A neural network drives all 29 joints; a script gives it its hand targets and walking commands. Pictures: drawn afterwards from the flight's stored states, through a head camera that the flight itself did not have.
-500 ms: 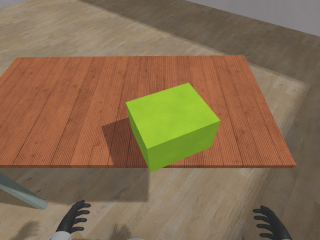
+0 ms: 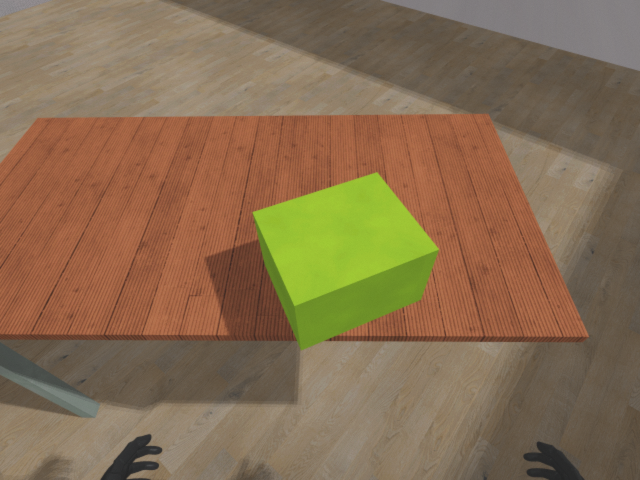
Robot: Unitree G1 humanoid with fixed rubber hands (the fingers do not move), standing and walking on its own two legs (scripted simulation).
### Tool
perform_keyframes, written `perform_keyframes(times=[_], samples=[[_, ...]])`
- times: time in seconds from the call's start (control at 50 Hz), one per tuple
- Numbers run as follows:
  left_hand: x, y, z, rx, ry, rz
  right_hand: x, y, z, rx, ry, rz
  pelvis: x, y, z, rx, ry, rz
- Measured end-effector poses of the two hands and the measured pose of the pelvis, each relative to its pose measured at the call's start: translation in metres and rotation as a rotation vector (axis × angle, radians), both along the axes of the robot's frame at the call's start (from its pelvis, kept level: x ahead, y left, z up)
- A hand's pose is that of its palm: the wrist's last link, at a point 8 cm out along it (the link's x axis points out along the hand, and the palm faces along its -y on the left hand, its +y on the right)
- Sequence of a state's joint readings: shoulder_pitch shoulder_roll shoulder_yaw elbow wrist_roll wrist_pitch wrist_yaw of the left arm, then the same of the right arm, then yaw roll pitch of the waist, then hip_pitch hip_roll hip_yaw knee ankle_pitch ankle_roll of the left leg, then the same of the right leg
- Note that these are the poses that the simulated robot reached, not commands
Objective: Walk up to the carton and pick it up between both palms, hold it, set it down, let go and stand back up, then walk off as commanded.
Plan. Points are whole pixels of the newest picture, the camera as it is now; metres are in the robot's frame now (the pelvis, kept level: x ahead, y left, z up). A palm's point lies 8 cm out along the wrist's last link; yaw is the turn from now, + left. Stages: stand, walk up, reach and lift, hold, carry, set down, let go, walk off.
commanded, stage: stand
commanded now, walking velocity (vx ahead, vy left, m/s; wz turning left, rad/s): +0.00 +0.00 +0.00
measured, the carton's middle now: (340, 258) +0.44 +0.01 -0.04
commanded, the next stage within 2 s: walk up in 0.90 s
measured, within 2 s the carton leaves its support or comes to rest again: neither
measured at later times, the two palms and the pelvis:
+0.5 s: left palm out of the picture +0.09 +0.30 -0.09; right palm out of the picture +0.09 -0.31 -0.10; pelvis +0.00 -0.01 +0.01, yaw +0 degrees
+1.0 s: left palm out of the picture +0.09 +0.30 -0.09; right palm out of the picture +0.08 -0.31 -0.10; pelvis +0.00 -0.01 +0.01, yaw +0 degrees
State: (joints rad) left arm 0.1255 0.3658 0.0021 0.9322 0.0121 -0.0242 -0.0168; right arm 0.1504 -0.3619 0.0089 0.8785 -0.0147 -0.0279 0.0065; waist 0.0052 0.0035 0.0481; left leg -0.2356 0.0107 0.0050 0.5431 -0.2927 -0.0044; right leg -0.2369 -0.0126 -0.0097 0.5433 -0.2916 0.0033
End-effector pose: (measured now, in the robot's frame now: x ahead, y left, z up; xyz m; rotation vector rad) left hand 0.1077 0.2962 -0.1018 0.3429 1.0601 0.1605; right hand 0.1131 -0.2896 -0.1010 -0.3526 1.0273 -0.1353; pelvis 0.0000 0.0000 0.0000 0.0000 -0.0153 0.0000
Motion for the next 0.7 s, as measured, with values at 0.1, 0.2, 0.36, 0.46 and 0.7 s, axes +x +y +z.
perform_keyframes(times=[0.1,0.2,0.36,0.46,0.7], samples=[[0.0,0.001,0.003,0.003,0.014,0.008,-0.002,-0.003,0.002,-0.003,0.019,-0.01,0.001,-0.001,0.004,0.001,-0.006,0.0],[-0.003,0.003,0.005,0.01,0.032,0.02,-0.007,-0.009,0.003,-0.011,0.043,-0.022,0.0,-0.002,0.007,0.001,-0.011,0.0],[-0.011,0.006,0.007,0.021,0.064,0.035,-0.018,-0.016,0.003,-0.022,0.082,-0.041,0.0,-0.004,0.011,0.001,-0.017,-0.001],[-0.016,0.007,0.007,0.024,0.081,0.041,-0.025,-0.019,0.003,-0.025,0.101,-0.048,-0.001,-0.005,0.012,0.001,-0.019,-0.001],[-0.021,0.007,0.007,0.027,0.101,0.047,-0.033,-0.021,0.002,-0.025,0.127,-0.056,-0.001,-0.006,0.013,0.001,-0.02,-0.003]])
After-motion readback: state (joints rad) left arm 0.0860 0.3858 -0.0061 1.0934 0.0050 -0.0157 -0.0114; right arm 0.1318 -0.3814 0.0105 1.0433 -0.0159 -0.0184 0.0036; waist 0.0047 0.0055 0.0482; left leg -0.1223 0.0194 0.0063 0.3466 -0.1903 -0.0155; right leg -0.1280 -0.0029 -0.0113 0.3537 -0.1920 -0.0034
